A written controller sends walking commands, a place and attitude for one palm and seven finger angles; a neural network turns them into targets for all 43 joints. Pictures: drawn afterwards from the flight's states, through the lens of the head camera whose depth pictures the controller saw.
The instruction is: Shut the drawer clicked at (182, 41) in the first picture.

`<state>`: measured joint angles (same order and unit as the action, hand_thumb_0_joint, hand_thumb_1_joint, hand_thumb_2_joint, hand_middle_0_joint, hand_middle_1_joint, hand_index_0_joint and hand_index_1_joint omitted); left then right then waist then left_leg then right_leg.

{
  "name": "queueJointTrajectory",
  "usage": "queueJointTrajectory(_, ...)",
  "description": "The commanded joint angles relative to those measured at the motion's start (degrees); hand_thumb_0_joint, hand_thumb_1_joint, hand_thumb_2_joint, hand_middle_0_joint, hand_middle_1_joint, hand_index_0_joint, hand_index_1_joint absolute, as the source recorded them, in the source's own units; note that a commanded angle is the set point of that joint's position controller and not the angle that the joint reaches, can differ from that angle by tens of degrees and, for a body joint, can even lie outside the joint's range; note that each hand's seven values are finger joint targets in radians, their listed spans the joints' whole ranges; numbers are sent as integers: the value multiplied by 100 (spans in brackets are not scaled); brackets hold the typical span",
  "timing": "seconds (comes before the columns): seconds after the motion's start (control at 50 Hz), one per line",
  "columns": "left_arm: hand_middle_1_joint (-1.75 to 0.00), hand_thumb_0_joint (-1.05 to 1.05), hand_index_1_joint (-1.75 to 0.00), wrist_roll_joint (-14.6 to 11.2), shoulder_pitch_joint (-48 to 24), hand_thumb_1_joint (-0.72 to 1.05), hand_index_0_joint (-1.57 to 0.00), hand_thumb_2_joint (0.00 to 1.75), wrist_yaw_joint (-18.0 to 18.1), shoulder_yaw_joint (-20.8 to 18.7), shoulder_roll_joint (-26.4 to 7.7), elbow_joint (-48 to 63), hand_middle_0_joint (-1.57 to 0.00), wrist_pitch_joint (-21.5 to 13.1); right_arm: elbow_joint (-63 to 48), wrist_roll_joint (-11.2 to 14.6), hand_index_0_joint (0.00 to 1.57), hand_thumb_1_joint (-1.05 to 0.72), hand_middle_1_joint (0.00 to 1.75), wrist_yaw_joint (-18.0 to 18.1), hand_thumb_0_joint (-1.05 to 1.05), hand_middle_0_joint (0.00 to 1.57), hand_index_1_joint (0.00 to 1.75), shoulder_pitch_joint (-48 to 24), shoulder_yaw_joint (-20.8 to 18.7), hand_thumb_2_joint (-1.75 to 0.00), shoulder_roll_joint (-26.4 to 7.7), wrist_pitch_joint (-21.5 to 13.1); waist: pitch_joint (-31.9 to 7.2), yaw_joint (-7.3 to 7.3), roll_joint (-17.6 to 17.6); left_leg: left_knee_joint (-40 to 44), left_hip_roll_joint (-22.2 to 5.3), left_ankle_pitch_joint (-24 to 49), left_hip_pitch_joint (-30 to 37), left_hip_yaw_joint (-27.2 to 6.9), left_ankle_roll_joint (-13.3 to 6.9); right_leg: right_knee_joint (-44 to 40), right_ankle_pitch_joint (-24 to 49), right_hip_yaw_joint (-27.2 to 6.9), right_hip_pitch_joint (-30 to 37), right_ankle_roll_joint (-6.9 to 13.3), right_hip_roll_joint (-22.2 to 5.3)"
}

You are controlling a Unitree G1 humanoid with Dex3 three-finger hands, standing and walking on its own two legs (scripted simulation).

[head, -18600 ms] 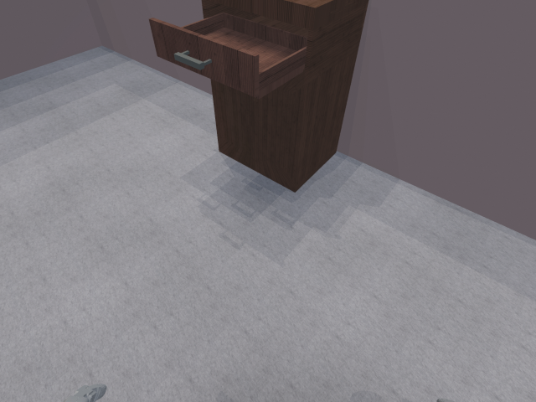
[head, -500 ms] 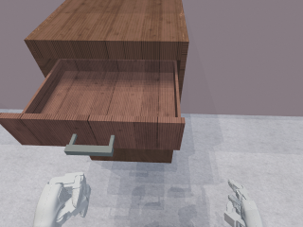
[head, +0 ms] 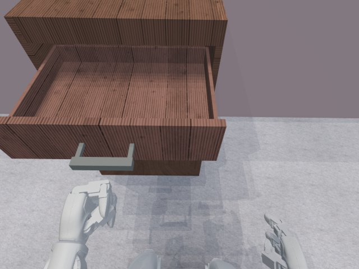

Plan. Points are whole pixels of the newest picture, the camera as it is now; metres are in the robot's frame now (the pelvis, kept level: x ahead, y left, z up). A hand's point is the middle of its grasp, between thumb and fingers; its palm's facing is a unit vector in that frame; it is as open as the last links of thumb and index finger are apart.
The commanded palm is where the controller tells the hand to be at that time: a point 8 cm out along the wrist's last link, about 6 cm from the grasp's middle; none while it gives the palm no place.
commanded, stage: bring the fist close to the handle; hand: left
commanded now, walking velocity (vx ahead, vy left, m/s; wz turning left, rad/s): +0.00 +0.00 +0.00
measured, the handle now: (104, 155) +0.35 +0.18 +0.06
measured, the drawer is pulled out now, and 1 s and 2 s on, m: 0.29 0.29 0.16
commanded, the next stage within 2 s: push the drawer shut in 0.44 s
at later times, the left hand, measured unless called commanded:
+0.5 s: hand (119, 211) +0.23 +0.13 +0.05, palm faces +0.00 -1.00 -0.03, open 3.3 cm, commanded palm +0.21 +0.19 +0.06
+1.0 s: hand (119, 188) +0.27 +0.13 +0.06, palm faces -0.01 -1.00 -0.06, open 2.9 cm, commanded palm +0.26 +0.19 +0.06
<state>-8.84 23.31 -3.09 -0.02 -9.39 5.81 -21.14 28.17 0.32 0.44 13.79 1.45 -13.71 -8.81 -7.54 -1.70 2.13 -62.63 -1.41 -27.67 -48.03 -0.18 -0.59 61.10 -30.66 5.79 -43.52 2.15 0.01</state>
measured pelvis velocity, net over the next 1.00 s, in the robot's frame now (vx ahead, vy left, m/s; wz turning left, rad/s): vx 0.00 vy -0.01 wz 0.00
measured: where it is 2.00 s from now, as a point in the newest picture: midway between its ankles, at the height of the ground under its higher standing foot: outside the picture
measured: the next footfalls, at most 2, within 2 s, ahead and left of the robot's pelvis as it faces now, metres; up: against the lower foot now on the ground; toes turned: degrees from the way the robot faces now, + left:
none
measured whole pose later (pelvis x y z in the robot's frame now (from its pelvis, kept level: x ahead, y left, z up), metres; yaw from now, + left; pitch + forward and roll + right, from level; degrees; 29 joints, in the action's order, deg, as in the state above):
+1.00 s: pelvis +0.00 -0.01 +0.00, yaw +0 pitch +14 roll -1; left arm -9.2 13.4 -2.9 -1.6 -10.6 -1.3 -20.4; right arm 29.0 0.7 0.5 14.6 1.1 -14.9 -4.3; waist -8.2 -2.0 2.3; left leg -62.4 -1.7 -27.8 -48.7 -0.3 0.0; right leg 61.1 -30.9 5.8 -44.4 2.6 0.4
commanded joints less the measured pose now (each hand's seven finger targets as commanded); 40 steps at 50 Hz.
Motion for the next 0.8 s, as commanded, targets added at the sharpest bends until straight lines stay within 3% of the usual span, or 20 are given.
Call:
queueJointTrajectory(0.0, -160, 0, -160, -36, -415, 90, -140, 90, -50, -154, -301, 856, -140, -371, -910, 51, 20, -90, 30, 54, 0, 20, 30, -322, -298, -90, -719, -256, -1033, -27, -143, 820, 103, 964, 751, -175, -98, -912, 1077, -331, 239, -81, 64)
queueJointTrajectory(0.04, -160, 0, -160, -56, -593, 90, -140, 90, -27, -111, -303, 1131, -140, -388, -957, 48, 20, -90, 30, 42, 0, 20, 30, -317, -310, -90, -712, -242, -1327, 11, 6, 813, 100, 1156, 904, -180, -97, -829, 1279, -307, 313, -71, 55)
queueJointTrajectory(0.08, -160, 0, -160, -81, -280, 90, -140, 90, 60, -209, -408, 1392, -140, -350, -1035, 56, 20, -90, 30, 30, 0, 20, 30, -288, -315, -90, -697, -211, -1540, 121, 188, 889, 101, 1425, 1095, -165, -91, -843, 1520, -289, 532, -49, 62)
queueJointTrajectory(0.12, -160, 0, -160, -73, -147, 90, -140, 90, 157, -163, -378, 1625, -140, -332, -1074, 66, 20, -90, 30, 19, 0, 20, 30, -240, -314, -90, -660, -158, -1651, 104, 124, 903, 80, 1704, 1238, -146, -86, -821, 1810, -262, 625, -62, 66)
queueJointTrajectory(0.18, -160, 0, -160, 16, 119, 90, -140, 90, 299, -115, -305, 1437, -140, -273, -1065, 55, 20, -90, 30, 11, 0, 20, 30, -244, -315, -90, -645, -67, -1267, 44, -130, 917, 58, 1632, 1062, -168, -82, -842, 1762, -224, 516, -70, 98)
queueJointTrajectory(0.24, -160, 0, -160, 92, 196, 90, -140, 90, 280, 202, -34, 1237, -140, -248, -1100, 49, 20, -90, 30, -32, 0, 20, 30, -256, -299, -90, -644, -7, -871, -66, -250, 881, 69, 1285, 829, -186, -73, -838, 1484, -202, 269, -88, 93)
queueJointTrajectory(0.28, -160, 0, -160, 138, 64, 90, -140, 90, 261, 178, -97, 1146, -140, -248, -1106, 46, 20, -90, 30, -8, 0, 20, 30, -279, -297, -90, -684, 38, -680, -115, -365, 857, 74, 1029, 693, -209, -93, -889, 1230, -226, 156, -86, 95)
queueJointTrajectory(0.34, -160, 0, -160, 158, -136, 90, -140, 90, 229, 71, -276, 1388, -140, -351, -1173, 37, 20, -90, 30, 15, 0, 20, 30, -253, -308, -90, -689, 54, -1003, -75, -261, 798, 85, 986, 745, -192, -101, -824, 1161, -280, 184, -80, 78)
queueJointTrajectory(0.4, -160, 0, -160, 146, -249, 90, -140, 90, 310, -6, -371, 1772, -140, -518, -1160, 27, 20, -90, 30, 34, 0, 20, 30, -250, -302, -90, -634, 29, -1277, 1, 135, 787, 79, 1167, 970, -196, -91, -757, 1256, -289, 225, -43, 82)
queueJointTrajectory(0.46, -160, 0, -160, 74, -203, 90, -140, 90, 367, 30, -300, 1792, -140, -582, -1130, 22, 20, -90, 30, 27, 0, 20, 30, -228, -288, -90, -605, 2, -1369, -32, 68, 733, 81, 1300, 1008, -184, -93, -769, 1434, -298, 282, -61, 87)
queueJointTrajectory(0.48, -160, 0, -160, 113, -125, 90, -140, 90, 396, -119, -446, 1730, -140, -567, -1104, 22, 20, -90, 30, 29, 0, 20, 30, -210, -302, -90, -631, 21, -1420, 0, 68, 730, 77, 1361, 986, -180, -91, -757, 1478, -307, 337, -53, 96)
queueJointTrajectory(0.5, -160, 0, -160, 103, 48, 90, -140, 90, 370, 40, -259, 1600, -140, -501, -1134, 22, 20, -90, 30, 16, 0, 20, 30, -214, -288, -90, -608, 41, -1349, -22, 1, 728, 89, 1386, 957, -154, -98, -781, 1578, -306, 366, -65, 92)
queueJointTrajectory(0.52, -160, 0, -160, 105, 74, 90, -140, 90, 347, -37, -333, 1457, -140, -429, -1124, 41, 20, -90, 30, 8, 0, 20, 30, -206, -298, -90, -631, 72, -1254, -38, -98, 732, 83, 1316, 869, -155, -87, -797, 1543, -304, 345, -75, 94)
queueJointTrajectory(0.54, -160, 0, -160, 104, -64, 90, -140, 90, 294, 84, -229, 1379, -140, -355, -1130, 41, 20, -90, 30, 0, 0, 20, 30, -239, -281, -90, -641, 87, -1154, -85, -55, 724, 102, 1197, 806, -135, -91, -837, 1467, -320, 313, -89, 83)
queueJointTrajectory(0.6, -160, 0, -160, 104, -539, 90, -140, 90, 190, -51, -361, 900, -140, -144, -1061, 53, 20, -90, 30, 51, 0, 20, 30, -221, -262, -90, -708, 166, -796, -196, -380, 680, 109, 878, 508, -144, -115, -985, 1152, -415, 226, -118, 70)
queueJointTrajectory(0.66, -160, 0, -160, 2, -850, 90, -140, 90, 89, -82, -363, 1049, -140, -156, -1087, 67, 20, -90, 30, 88, 0, 20, 30, -239, -275, -90, -702, 131, -1087, -144, -218, 678, 121, 954, 656, -116, -123, -1006, 1236, -461, 342, -120, 45)
queueJointTrajectory(0.72, -160, 0, -160, -93, -1125, 90, -140, 90, 144, -397, -623, 1234, -140, -287, -1003, 58, 20, -90, 30, 109, 0, 20, 30, -204, -278, -90, -686, 86, -1444, -62, -89, 703, 114, 1296, 858, -97, -117, -973, 1623, -470, 620, -104, 43)
queueJointTrajectory(0.78, -160, 0, -160, -101, -1290, 90, -140, 90, 229, -544, -719, 1051, -140, -381, -883, 45, 20, -90, 30, 106, 0, 20, 30, -194, -270, -90, -691, 52, -1414, -53, -30, 699, 110, 1409, 852, -90, -108, -953, 1750, -473, 637, -103, 53)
